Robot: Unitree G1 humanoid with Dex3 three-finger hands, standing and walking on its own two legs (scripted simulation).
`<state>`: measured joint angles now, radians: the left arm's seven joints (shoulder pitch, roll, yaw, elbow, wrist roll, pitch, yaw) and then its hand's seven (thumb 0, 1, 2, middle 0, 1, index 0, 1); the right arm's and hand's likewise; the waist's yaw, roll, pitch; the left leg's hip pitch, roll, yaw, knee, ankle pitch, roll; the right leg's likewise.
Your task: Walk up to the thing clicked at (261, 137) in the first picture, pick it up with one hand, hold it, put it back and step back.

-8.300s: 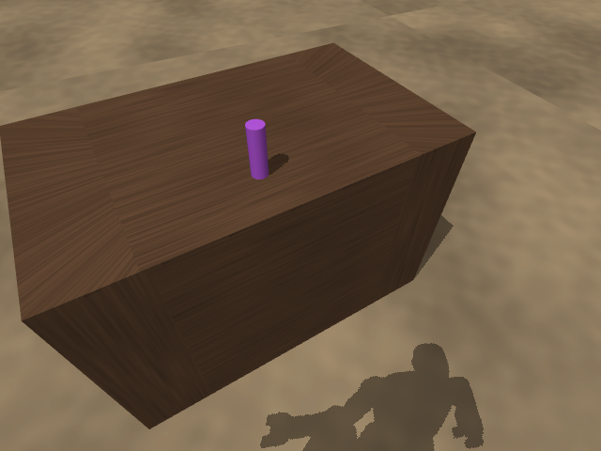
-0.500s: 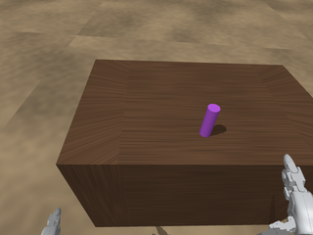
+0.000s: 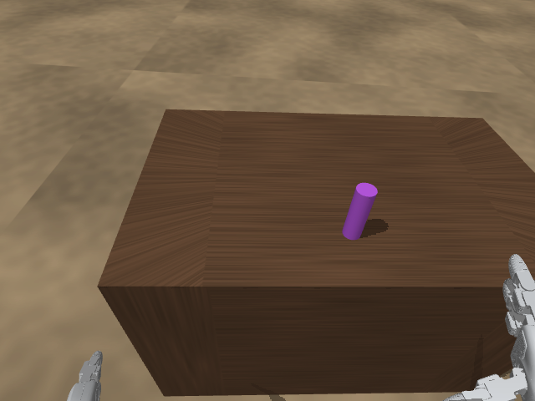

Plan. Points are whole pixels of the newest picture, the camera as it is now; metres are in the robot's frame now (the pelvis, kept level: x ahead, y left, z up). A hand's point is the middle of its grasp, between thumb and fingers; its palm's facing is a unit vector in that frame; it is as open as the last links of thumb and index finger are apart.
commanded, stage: go down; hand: right
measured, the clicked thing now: (358, 212) +0.51 -0.20 -0.01
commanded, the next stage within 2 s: none
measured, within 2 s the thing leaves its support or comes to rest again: neither
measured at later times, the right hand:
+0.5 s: hand (479, 262) +0.30 -0.30 +0.10, palm faces +0.10 +1.00 -0.02, open 17.6 cm
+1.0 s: hand (493, 242) +0.34 -0.34 +0.10, palm faces +0.16 +0.99 -0.01, open 17.5 cm
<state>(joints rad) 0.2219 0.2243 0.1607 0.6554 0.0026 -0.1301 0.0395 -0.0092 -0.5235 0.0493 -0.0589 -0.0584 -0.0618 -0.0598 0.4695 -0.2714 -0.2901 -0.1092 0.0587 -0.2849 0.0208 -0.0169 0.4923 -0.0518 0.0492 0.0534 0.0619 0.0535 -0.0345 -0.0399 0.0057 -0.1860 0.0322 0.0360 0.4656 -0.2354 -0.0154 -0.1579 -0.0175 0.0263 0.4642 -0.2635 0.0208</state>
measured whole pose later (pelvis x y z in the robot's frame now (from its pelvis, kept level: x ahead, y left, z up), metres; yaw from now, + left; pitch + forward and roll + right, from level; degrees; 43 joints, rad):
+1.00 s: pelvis +0.00 -0.01 -0.01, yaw +0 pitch +4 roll +1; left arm 0.23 0.24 -0.03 0.62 -0.02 -0.21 0.17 -0.01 -0.52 0.04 -0.06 -0.06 -0.06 -0.06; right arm -0.35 -0.60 -0.53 0.78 0.27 -0.17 0.50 -0.02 0.54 -0.04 0.05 0.05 0.05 0.05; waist 0.03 0.02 -0.07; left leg -0.36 0.02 0.04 0.55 -0.26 -0.02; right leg -0.36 -0.03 0.03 0.60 -0.32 0.01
